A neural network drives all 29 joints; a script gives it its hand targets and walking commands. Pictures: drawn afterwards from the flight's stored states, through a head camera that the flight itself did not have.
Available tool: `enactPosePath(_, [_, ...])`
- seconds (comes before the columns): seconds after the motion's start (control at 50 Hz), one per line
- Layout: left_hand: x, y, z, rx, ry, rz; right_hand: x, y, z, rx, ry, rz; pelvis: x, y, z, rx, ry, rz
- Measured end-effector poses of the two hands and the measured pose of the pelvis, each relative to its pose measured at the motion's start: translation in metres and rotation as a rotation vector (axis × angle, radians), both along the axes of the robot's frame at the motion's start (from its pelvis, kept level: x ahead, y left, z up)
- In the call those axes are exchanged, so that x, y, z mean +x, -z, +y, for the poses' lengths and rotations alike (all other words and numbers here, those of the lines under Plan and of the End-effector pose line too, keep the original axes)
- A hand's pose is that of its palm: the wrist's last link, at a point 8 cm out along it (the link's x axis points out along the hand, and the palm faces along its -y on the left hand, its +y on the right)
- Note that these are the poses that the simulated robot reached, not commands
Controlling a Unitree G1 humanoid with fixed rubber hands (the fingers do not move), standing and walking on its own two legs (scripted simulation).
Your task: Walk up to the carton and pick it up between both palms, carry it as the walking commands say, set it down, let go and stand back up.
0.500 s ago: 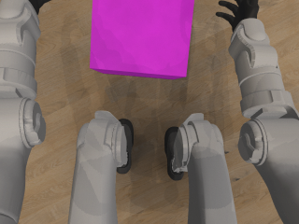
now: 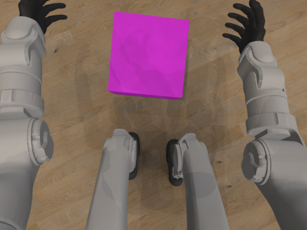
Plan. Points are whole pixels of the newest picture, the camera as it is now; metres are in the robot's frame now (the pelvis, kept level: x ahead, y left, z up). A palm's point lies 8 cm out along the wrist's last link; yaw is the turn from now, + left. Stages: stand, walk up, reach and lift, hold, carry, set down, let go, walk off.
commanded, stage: set down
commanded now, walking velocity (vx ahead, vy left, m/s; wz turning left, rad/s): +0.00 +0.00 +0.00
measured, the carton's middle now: (148, 61) +0.54 +0.05 -0.44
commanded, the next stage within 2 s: let go in 0.52 s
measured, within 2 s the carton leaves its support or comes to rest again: neither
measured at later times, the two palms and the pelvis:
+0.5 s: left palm out of the picture +0.51 +0.28 +0.05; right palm (306, 12) +0.52 -0.16 +0.04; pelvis +0.03 +0.00 +0.13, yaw +2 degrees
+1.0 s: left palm out of the picture +0.39 +0.27 +0.10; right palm out of the picture +0.41 -0.20 +0.11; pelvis +0.08 +0.00 +0.20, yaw +4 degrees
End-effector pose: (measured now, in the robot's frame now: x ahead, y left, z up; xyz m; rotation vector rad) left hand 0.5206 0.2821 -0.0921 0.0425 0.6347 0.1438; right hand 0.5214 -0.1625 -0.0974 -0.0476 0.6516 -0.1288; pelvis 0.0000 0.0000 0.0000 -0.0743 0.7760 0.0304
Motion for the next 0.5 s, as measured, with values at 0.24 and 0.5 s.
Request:
enactPosePath(0.24, [-0.002, -0.075, 0.003, -0.007, 0.005, -0.010, 0.000, -0.074, -0.003, 0.007, -0.002, -0.008, 0.012, -0.065, 0.001, 0.007, -0.006, -0.005])
enactPosePath(0.5, [-0.008, -0.138, 0.003, -0.006, 0.014, 0.012, -0.005, -0.137, -0.001, -0.001, -0.022, 0.005, 0.027, -0.129, 0.001, 0.017, -0.020, -0.034])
